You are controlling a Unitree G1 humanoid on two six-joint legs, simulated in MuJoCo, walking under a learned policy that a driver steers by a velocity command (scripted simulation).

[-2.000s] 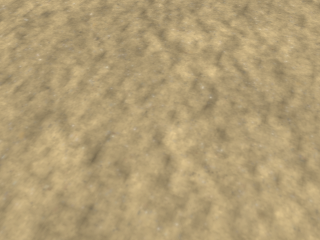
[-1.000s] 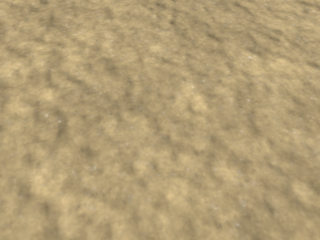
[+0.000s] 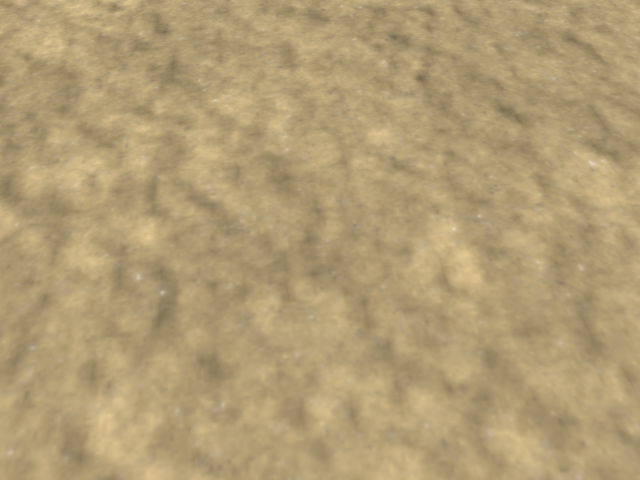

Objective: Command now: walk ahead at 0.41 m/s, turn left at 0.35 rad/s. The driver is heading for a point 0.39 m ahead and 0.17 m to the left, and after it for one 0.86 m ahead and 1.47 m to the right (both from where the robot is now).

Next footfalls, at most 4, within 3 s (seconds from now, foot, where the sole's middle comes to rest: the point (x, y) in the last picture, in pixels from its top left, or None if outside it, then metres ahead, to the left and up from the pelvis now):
0.24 left None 0.29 0.13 -0.77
0.82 right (359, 418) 0.64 -0.01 -0.77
1.26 left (277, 309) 0.92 0.19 -0.77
1.80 right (413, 258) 1.08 -0.16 -0.77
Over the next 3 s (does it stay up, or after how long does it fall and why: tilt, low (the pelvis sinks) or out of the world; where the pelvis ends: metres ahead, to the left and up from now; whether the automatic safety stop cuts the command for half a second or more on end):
stays up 1.36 -0.32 0.00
